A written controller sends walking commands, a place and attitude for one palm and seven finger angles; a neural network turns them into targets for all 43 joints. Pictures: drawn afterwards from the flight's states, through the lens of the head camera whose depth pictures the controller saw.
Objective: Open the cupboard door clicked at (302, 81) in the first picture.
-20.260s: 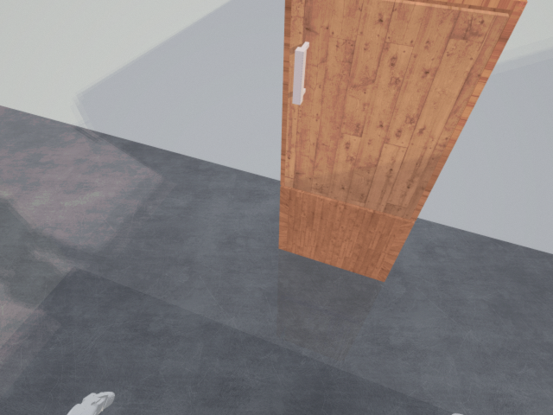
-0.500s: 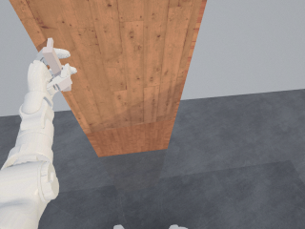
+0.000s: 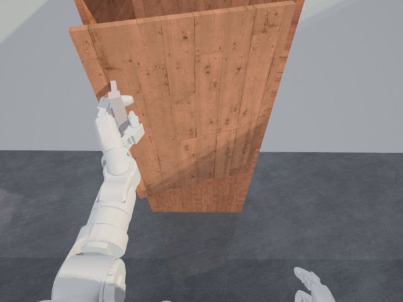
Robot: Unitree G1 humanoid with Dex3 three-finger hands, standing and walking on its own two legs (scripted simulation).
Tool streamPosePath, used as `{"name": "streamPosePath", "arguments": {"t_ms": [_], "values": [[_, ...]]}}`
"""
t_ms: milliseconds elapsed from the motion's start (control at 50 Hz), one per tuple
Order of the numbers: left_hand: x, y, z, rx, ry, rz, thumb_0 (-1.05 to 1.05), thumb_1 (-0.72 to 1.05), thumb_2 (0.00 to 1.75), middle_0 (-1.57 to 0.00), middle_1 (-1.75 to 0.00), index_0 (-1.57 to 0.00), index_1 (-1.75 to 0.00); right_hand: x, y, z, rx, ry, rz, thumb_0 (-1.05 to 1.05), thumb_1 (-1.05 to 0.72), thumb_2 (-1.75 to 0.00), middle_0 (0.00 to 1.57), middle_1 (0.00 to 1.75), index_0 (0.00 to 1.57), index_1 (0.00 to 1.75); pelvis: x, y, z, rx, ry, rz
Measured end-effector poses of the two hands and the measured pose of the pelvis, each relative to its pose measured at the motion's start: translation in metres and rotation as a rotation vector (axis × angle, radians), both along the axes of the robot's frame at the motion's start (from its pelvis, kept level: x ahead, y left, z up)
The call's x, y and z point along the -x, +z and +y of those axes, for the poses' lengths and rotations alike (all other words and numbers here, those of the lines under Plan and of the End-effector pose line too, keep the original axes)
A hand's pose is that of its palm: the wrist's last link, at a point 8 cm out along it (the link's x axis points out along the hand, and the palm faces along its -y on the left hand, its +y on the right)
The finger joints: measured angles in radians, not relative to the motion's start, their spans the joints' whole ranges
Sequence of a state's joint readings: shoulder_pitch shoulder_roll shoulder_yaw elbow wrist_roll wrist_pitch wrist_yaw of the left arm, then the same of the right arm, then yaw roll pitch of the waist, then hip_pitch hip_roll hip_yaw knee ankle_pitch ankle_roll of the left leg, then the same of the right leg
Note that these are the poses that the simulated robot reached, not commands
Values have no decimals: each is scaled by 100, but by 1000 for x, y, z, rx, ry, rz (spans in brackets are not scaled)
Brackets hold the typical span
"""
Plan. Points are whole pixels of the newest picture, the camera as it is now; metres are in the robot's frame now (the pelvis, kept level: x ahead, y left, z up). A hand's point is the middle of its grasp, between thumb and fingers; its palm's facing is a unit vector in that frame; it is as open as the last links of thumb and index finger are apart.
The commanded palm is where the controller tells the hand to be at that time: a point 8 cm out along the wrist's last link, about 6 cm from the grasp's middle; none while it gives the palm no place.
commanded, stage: pull the door open along its arc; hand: left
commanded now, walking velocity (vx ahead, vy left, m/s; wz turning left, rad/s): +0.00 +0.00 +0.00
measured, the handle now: (122, 113) +0.48 +0.18 +0.11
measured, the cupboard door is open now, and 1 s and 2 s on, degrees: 17 38 39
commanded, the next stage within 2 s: open thumb and fingers to let go in 0.70 s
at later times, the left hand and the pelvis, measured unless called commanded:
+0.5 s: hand (148, 154) +0.37 +0.11 +0.11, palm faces +0.30 -0.95 +0.03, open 5.7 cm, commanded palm +0.30 +0.15 +0.11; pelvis +0.01 -0.01 +0.01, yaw -2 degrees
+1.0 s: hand (169, 173) +0.32 +0.07 +0.11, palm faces +0.40 -0.92 -0.02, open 6.5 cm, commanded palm +0.27 +0.11 +0.11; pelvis +0.02 -0.02 +0.01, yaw +2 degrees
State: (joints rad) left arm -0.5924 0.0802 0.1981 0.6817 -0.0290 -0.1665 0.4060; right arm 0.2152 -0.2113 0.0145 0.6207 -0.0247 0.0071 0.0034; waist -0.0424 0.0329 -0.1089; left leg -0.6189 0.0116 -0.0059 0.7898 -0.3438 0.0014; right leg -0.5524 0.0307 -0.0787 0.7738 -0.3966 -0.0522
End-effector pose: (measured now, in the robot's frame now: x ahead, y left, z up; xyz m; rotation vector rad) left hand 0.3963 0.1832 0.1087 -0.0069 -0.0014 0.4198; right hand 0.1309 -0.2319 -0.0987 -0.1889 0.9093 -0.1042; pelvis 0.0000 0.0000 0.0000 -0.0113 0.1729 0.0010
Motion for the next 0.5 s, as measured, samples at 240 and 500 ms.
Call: {"name": "streamPosePath", "arguments": {"t_ms": [240, 500], "values": [[5, -1, -6, -21, 41, -11, -3, 75, 83, -37, -135, -34, -135, 77, -19, -21, 1, -89, 189, 1, -91, -90, 20, 30, 20, 30, 0, 2, -9, -10, -13, -7], [66, -2, -27, 10, -115, -40, -1, 73, 74, -35, -135, -37, -135, 44, 0, -30, 0, -89, 74, 2, -91, -90, 20, 30, 20, 30, -11, 14, -9, -18, -31, -76]]}}
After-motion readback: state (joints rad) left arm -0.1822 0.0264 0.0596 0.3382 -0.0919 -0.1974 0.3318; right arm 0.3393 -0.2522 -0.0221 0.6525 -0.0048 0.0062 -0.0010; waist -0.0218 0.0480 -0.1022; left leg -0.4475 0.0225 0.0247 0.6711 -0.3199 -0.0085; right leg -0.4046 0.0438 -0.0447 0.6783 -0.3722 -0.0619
